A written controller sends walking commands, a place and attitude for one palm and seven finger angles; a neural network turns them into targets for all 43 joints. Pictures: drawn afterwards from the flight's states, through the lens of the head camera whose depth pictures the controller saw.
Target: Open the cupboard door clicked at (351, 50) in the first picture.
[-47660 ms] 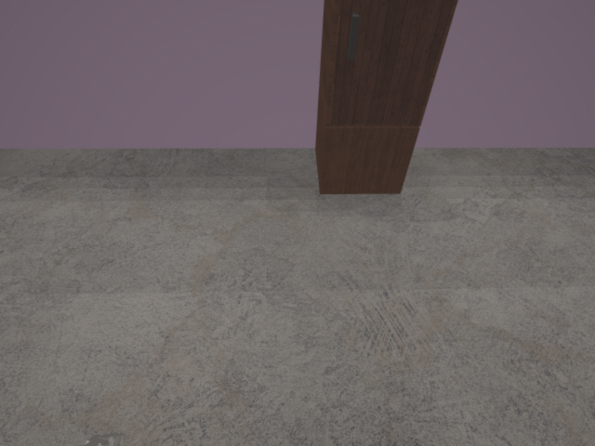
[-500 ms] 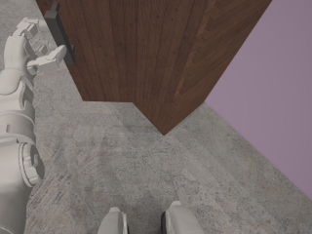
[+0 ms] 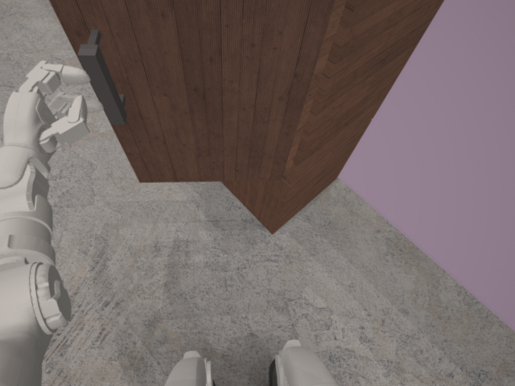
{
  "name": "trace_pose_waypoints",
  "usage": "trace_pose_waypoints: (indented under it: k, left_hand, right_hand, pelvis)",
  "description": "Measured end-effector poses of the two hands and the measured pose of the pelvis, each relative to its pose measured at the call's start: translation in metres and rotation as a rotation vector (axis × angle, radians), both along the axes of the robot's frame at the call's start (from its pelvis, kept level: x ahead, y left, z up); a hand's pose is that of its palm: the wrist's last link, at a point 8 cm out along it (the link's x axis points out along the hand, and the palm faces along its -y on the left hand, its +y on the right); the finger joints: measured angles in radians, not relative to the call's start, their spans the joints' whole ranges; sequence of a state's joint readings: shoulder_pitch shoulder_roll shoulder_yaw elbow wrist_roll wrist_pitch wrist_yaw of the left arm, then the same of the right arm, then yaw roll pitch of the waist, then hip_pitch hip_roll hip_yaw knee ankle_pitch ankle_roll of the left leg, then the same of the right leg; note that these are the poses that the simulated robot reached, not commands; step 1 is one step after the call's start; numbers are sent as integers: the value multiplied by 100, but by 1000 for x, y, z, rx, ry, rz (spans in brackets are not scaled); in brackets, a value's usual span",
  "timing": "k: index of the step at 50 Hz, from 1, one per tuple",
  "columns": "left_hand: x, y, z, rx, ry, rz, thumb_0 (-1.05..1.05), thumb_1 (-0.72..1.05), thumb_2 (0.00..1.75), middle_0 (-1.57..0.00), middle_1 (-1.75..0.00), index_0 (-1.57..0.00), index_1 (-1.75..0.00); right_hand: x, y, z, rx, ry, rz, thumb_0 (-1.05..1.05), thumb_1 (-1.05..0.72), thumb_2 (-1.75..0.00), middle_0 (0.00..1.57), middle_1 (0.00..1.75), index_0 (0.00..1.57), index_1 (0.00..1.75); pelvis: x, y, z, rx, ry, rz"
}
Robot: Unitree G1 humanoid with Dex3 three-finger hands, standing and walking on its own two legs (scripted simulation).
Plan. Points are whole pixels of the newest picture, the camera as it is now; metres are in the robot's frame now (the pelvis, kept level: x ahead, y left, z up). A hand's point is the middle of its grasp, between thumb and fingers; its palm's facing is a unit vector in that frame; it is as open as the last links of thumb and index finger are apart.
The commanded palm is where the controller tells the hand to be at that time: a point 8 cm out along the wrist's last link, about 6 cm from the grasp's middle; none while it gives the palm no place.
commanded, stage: pull the door open along its arc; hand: left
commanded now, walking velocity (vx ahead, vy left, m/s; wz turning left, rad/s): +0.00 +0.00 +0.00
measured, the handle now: (107, 80) +0.57 +0.20 +0.08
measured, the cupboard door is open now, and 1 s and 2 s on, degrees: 51 51 51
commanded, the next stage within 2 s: open thumb and fingers to let go in 0.64 s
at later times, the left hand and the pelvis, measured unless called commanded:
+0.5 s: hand (25, 275) +0.28 +0.25 +0.07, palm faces -0.05 -1.00 -0.01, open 4.9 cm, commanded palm +0.25 +0.30 +0.08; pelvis -0.02 +0.00 +0.01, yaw +3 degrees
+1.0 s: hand (25, 320) +0.23 +0.24 +0.07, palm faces -0.09 -1.00 -0.05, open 6.8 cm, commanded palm +0.19 +0.30 +0.08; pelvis -0.03 -0.02 +0.00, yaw +3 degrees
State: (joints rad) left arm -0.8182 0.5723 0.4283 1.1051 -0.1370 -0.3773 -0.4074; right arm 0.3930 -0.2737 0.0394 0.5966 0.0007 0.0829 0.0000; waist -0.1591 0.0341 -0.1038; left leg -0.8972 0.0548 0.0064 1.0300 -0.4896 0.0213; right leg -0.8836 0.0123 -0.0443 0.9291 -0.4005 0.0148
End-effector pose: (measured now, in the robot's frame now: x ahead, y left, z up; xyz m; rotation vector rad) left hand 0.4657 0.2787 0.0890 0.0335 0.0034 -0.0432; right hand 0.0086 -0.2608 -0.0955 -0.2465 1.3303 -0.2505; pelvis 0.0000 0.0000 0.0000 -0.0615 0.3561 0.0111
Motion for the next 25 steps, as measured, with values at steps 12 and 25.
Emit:
trace_pose_waypoints:
  k: [12,25]
  left_hand:
    - [-101,28,-14,-14,12,20,1,89,90,-39,-135,-39,-134]
    - [-208,29,-15,-26,-10,-6,1,90,90,-40,-135,-40,-135]
  right_hand:
    - [47,-2,12,18,-177,54,1,-90,-90,20,30,20,30]
    - [141,24,40,36,-531,236,1,-91,-90,20,30,20,30]
  pelvis:
    - [-4,-2,9,15,-75,-4]
    - [-20,-1,10,19,-165,41]
